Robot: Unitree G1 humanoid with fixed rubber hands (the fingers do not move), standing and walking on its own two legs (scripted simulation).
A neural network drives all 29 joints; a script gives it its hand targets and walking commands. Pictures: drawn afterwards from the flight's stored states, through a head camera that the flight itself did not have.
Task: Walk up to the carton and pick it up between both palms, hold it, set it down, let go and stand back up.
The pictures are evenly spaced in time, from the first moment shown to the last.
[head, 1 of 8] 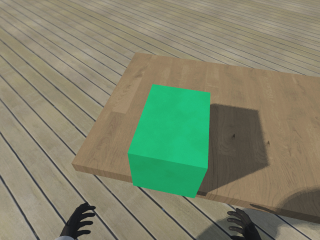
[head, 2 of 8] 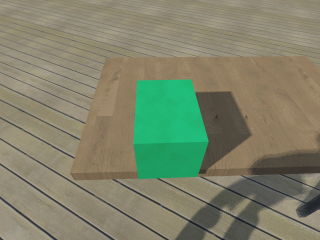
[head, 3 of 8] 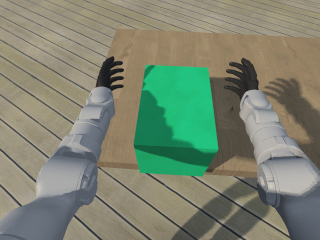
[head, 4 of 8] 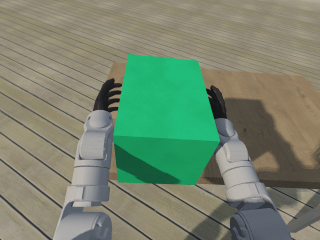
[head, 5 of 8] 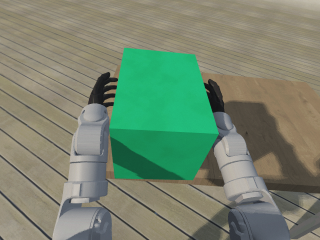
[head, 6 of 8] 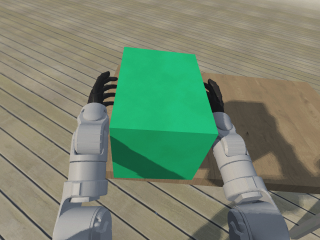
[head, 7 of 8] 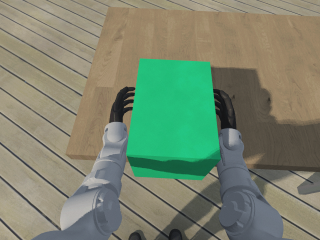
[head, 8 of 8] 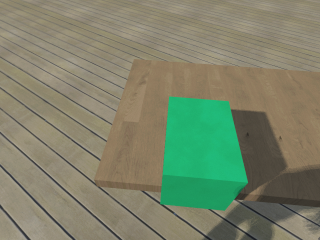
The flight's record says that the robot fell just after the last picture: no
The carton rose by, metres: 0.18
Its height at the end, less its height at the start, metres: +0.00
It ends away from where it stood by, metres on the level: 0.03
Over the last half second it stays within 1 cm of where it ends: yes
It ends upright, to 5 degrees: yes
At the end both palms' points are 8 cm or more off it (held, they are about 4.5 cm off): yes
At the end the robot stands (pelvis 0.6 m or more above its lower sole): yes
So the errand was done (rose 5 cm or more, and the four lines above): yes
